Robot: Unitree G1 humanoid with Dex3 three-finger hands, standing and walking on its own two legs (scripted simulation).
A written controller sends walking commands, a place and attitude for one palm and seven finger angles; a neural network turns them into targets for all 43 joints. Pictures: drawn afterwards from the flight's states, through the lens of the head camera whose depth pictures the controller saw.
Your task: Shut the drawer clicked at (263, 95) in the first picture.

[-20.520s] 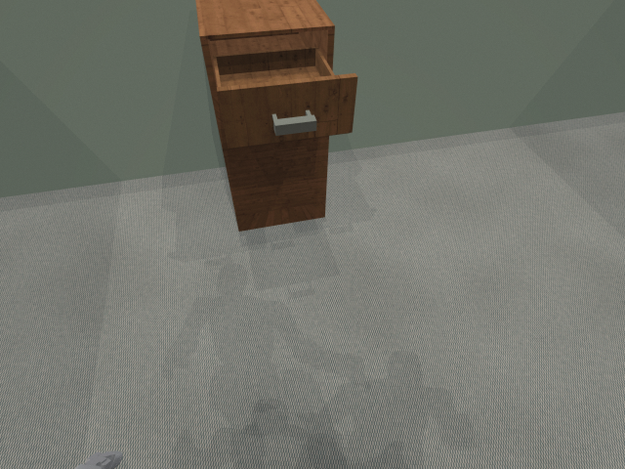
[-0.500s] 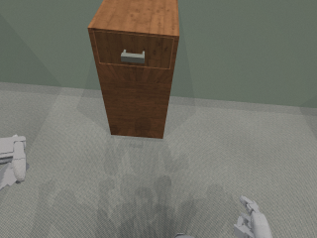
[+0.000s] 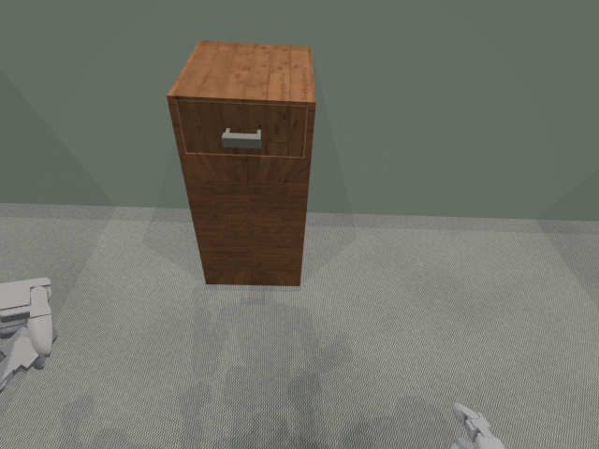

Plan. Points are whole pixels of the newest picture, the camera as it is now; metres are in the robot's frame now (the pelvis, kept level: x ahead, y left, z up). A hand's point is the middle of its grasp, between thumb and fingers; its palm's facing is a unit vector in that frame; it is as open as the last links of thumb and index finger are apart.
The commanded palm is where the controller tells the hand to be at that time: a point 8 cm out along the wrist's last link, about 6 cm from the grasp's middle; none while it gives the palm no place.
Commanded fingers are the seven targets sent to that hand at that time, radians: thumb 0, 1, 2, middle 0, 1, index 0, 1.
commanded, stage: stop stepping back and stand still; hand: left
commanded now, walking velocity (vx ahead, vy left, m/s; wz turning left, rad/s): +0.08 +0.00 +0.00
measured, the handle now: (242, 136) +0.91 +0.18 -0.04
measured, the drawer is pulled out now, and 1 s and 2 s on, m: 0.00 0.00 0.00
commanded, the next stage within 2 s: let the arm hang, fingers relaxed in 0.74 s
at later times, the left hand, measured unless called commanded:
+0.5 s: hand (58, 313) +0.21 +0.25 +0.16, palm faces +0.36 -0.82 -0.44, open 3.2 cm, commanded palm +0.15 +0.29 +0.18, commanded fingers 0.00 0.90 0.90 -1.40 -1.60 -1.40 -1.60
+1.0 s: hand (113, 412) +0.20 +0.26 -0.06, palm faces +0.09 -0.91 -0.40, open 3.1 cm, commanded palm none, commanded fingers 0.00 0.90 0.90 -1.04 -1.21 -1.04 -1.21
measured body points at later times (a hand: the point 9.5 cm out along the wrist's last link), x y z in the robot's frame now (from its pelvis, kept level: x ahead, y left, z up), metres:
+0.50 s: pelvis +0.02 +0.01 +0.00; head +0.03 +0.03 +0.45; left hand +0.18 +0.29 +0.18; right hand +0.18 -0.21 -0.08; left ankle +0.04 +0.10 -0.74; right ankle +0.03 -0.10 -0.74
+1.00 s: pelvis +0.02 +0.02 -0.01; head +0.02 +0.00 +0.44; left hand +0.19 +0.31 -0.03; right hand +0.18 -0.24 -0.11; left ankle +0.04 +0.10 -0.74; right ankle +0.03 -0.10 -0.74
